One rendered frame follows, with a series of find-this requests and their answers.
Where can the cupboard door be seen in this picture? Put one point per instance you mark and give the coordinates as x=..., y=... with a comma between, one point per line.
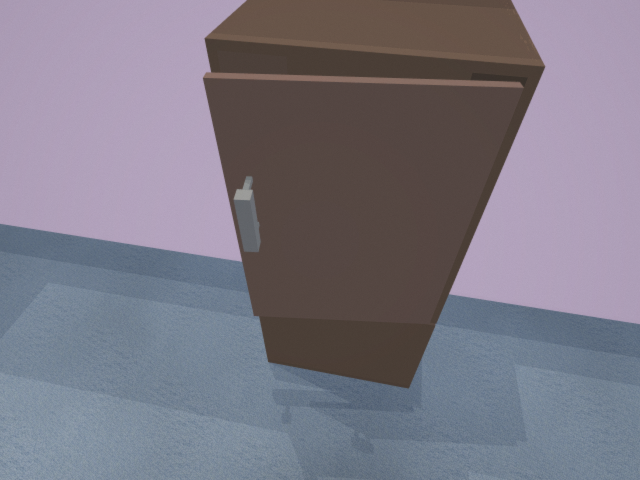
x=364, y=187

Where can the handle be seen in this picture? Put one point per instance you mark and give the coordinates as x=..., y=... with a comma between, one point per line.
x=247, y=217

